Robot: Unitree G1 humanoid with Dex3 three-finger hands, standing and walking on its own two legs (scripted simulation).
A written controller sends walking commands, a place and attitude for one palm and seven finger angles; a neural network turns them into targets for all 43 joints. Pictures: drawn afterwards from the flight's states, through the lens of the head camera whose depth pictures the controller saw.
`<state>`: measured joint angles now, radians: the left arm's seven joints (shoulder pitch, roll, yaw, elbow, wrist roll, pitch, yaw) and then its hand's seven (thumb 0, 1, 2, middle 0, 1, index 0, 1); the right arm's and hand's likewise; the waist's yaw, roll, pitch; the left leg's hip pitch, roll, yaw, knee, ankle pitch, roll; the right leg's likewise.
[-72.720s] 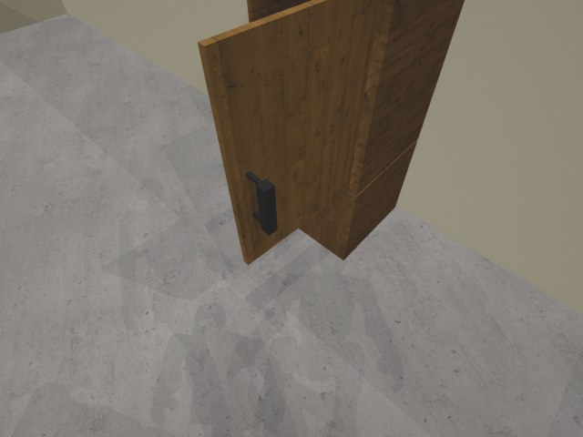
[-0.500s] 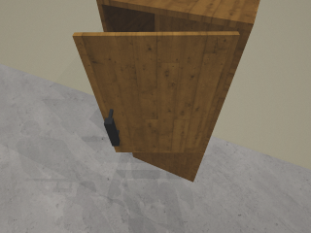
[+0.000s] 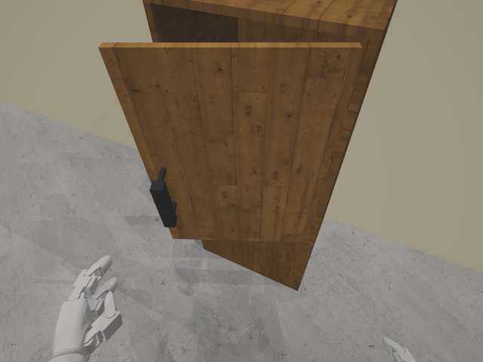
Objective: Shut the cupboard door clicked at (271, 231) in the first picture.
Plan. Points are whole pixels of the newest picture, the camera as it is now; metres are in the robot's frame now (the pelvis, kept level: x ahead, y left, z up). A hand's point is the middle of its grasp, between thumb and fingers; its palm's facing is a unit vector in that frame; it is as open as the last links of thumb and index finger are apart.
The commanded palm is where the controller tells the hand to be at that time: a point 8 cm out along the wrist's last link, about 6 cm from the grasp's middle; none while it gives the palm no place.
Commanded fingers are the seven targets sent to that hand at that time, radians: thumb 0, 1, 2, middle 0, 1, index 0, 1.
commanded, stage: raise the hand and make a fist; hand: left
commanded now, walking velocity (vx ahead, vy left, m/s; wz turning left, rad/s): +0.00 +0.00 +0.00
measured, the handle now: (166, 197) +0.48 +0.20 -0.07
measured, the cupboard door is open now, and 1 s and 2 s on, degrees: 23 23 23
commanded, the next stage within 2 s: bring the fist close to the handle in 1.74 s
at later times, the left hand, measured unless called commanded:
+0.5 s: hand (120, 352) +0.16 +0.21 -0.05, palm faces -0.04 -1.00 -0.01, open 4.9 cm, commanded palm +0.13 +0.26 -0.04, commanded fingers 0.00 0.90 0.90 -0.82 -0.98 -0.82 -0.98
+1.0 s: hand (111, 340) +0.17 +0.23 -0.05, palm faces +0.00 -1.00 -0.02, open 3.2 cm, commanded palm +0.15 +0.27 -0.04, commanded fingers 0.00 0.90 0.90 -1.28 -1.48 -1.28 -1.48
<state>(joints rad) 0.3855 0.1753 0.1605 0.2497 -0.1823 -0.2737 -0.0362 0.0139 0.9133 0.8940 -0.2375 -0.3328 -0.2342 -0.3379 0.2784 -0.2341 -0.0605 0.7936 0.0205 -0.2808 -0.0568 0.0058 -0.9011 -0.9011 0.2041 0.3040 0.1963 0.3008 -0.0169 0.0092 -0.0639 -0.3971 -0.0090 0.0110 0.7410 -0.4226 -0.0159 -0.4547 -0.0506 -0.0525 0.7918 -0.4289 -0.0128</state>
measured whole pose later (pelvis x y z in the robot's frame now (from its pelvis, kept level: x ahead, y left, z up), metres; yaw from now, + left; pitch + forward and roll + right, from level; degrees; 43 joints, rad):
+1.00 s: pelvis -0.05 +0.04 -0.09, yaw -2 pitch +19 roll -4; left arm 0.41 0.22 0.14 -0.07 -0.25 -0.40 -0.21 0.02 0.91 0.90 -1.11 -1.29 -1.11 -1.29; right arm 0.20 -0.23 0.01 0.46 0.00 -0.19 -0.05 0.01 -0.90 -0.90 0.21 0.30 0.20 0.30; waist 0.02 0.02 -0.17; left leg -1.06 -0.02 -0.06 1.34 -0.60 0.02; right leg -1.06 -0.03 -0.05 1.25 -0.51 0.03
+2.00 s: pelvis -0.05 +0.02 -0.10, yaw -1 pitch +19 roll -2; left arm 0.30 0.22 0.14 0.04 -0.27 -0.43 -0.24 0.02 0.90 0.90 -1.30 -1.50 -1.30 -1.50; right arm 0.22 -0.24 0.01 0.47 0.01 -0.14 -0.07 0.01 -0.90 -0.90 0.21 0.30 0.20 0.30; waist 0.01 0.03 -0.19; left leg -1.08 -0.01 -0.07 1.35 -0.61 -0.01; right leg -1.10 -0.02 -0.06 1.30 -0.54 -0.01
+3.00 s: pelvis -0.05 +0.03 -0.10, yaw -3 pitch +25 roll -1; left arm -0.57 0.30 0.31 0.86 -0.15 -0.50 -0.16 0.03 0.91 0.90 -1.30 -1.50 -1.30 -1.50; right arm 0.29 -0.25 -0.01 0.61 -0.01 -0.01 -0.02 0.00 -0.90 -0.90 0.21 0.30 0.20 0.30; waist -0.09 0.03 -0.17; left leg -1.19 0.00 -0.02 1.33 -0.59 0.00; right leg -1.23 -0.01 -0.02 1.29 -0.50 0.01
